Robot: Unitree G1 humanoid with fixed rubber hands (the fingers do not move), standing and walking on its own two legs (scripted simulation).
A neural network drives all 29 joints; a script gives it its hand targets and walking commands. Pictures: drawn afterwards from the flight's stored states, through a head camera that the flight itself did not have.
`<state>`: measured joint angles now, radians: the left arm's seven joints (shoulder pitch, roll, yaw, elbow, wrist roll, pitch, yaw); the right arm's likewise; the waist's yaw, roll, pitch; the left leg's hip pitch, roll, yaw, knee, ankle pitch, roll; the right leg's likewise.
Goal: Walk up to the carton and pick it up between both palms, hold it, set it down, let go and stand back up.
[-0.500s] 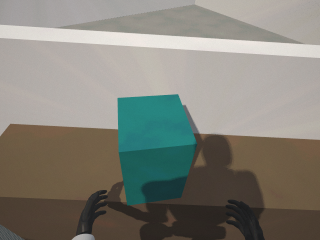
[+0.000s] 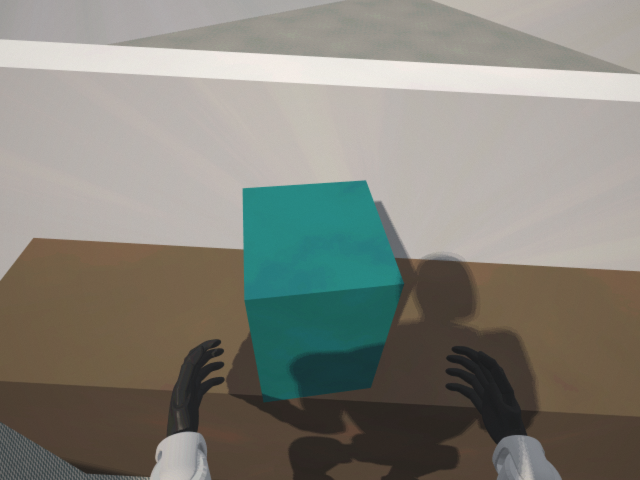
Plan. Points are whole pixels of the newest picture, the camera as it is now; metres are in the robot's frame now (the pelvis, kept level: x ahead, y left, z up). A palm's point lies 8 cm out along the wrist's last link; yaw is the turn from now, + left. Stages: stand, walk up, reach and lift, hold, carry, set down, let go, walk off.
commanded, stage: reach and lift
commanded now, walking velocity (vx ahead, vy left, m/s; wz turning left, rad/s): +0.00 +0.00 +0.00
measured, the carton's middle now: (312, 296) +0.37 +0.06 +0.00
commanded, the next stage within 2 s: none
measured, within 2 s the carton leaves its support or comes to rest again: neither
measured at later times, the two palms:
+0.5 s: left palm (183, 360) +0.23 +0.20 +0.05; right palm (495, 348) +0.28 -0.17 +0.05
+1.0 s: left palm (181, 284) +0.29 +0.20 +0.12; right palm (482, 266) +0.36 -0.15 +0.11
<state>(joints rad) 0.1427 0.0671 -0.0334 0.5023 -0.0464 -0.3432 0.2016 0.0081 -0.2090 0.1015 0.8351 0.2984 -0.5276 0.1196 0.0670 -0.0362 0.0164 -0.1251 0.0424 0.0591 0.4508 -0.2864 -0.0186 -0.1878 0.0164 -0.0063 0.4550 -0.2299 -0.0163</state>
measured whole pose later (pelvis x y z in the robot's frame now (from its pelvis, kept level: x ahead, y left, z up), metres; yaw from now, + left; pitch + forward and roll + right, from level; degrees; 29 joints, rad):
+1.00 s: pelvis -0.02 -0.02 +0.01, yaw +0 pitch +0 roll +0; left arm -0.30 0.08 0.15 -0.03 -0.06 0.57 0.17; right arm -0.47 -0.26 0.10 0.42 0.34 0.15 -0.09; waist 0.09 -0.01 0.04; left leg -0.15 0.06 0.05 0.35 -0.19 -0.04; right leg -0.22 0.04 -0.01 0.35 -0.14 -0.04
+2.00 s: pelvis -0.01 -0.01 +0.00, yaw +3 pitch +3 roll -2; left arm -0.62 0.09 0.17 0.44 -0.04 0.41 0.16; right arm -0.87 -0.23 0.07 0.91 0.34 0.14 -0.13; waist 0.09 0.01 -0.01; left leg -0.25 0.06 -0.02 0.44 -0.24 -0.04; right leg -0.23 0.05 -0.06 0.33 -0.15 -0.04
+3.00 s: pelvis -0.01 -0.01 -0.01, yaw +2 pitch +16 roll -1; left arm -0.66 -0.09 0.35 0.91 0.18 -0.25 0.15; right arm -0.86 -0.05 -0.19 1.21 -0.03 -0.28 -0.10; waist 0.12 0.00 -0.14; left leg -0.54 0.06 0.00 0.51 -0.24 -0.03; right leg -0.54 0.04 -0.04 0.42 -0.16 -0.03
